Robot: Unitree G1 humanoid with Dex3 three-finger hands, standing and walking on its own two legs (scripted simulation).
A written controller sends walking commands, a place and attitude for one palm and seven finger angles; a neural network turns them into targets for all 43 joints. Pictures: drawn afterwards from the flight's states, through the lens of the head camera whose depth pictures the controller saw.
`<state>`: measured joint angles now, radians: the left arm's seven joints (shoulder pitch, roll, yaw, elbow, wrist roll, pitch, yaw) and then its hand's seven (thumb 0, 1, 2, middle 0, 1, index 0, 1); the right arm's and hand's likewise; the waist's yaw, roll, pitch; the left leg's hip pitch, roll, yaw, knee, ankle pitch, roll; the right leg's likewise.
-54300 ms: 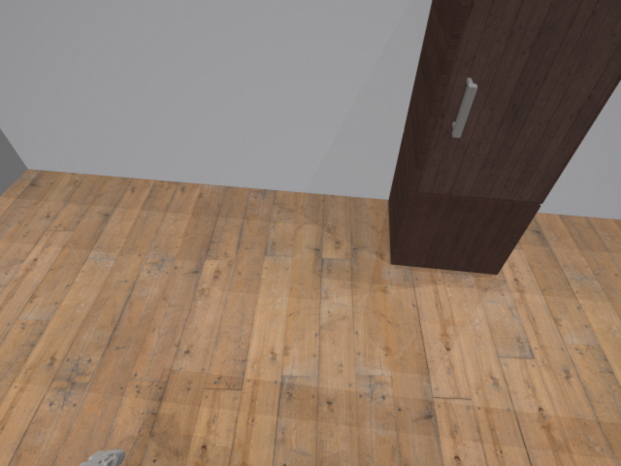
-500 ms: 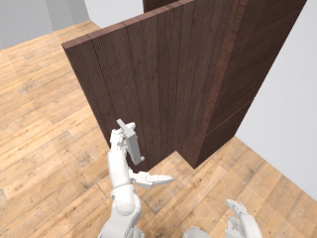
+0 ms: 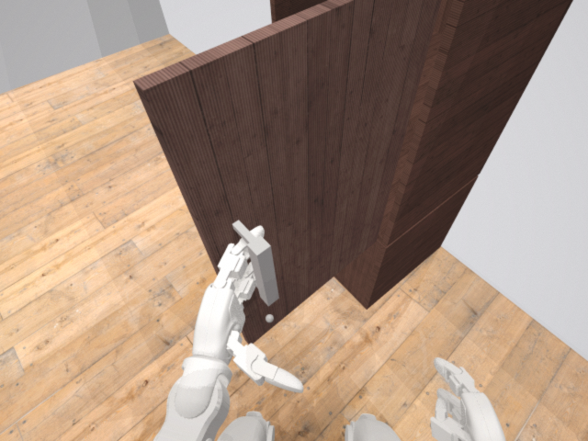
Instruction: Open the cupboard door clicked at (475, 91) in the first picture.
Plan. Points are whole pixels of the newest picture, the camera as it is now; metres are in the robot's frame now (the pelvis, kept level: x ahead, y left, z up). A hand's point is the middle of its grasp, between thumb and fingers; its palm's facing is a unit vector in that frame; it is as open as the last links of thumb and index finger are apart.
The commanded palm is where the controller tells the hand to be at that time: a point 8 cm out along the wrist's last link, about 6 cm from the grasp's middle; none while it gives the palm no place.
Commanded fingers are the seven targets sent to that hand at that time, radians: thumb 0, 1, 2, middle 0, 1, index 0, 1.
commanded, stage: slide the hand sideways off the handle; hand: left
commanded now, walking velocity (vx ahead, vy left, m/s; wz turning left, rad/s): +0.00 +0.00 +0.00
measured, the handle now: (256, 264) +0.34 +0.07 +0.05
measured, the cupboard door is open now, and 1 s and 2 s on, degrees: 92 92 92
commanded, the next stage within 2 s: draw the hand back to the body in 0.90 s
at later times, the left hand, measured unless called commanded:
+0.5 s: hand (235, 346) +0.23 +0.08 +0.05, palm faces -0.09 -1.00 +0.00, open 16.2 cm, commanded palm +0.20 +0.14 +0.05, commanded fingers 0.00 -0.50 0.30 -0.15 -0.30 -0.15 -0.30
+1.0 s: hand (198, 373) +0.20 +0.12 +0.05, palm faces -0.07 -1.00 -0.01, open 16.3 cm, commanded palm +0.17 +0.18 +0.05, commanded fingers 0.00 -0.50 0.30 -0.15 -0.30 -0.15 -0.30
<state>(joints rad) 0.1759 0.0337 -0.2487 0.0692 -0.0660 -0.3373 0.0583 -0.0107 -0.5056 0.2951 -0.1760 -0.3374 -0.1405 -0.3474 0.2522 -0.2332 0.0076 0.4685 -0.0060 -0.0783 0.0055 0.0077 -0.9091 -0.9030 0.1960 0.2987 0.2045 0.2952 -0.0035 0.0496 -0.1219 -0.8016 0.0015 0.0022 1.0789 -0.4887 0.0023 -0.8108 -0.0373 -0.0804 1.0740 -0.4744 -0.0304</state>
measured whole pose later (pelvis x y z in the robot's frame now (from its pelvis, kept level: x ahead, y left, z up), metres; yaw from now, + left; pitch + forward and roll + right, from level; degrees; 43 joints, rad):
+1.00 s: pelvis +0.01 +0.00 -0.02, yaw +0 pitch +15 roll -2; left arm 0.60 0.16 -0.07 -0.29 -0.16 -0.36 -0.14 -0.01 -0.50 0.30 -0.15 -0.30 -0.15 -0.30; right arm 0.26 -0.22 0.00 0.38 0.02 -0.08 -0.03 0.01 -0.91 -0.90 0.20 0.30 0.21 0.30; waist 0.01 0.05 -0.16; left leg -0.91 0.02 -0.02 1.22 -0.57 0.00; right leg -0.90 -0.02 -0.10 1.19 -0.54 -0.03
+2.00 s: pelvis +0.04 +0.03 +0.07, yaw -1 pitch -1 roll -1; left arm 0.56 0.33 0.21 -0.45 -0.04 -0.03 0.13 0.00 0.25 0.62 -0.19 -0.30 -0.19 -0.31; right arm 0.25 -0.22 0.06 0.57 0.01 -0.14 -0.09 0.01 -0.91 -0.90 0.20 0.30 0.21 0.30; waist 0.06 0.07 -0.03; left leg -0.21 -0.01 0.03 0.58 -0.35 0.04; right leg -0.21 -0.03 -0.05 0.54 -0.31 0.02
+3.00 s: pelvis +0.02 +0.02 +0.08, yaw -3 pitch +0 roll -1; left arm 0.55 0.40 0.37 -0.46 -0.04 -0.13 0.12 0.02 0.89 0.89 -0.22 -0.30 -0.21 -0.31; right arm 0.16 -0.24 -0.01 0.57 0.00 -0.03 -0.08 0.01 -0.91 -0.90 0.20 0.30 0.21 0.30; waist 0.00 0.03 0.04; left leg -0.21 0.01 0.06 0.45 -0.24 0.02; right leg -0.23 0.00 -0.02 0.41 -0.18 0.00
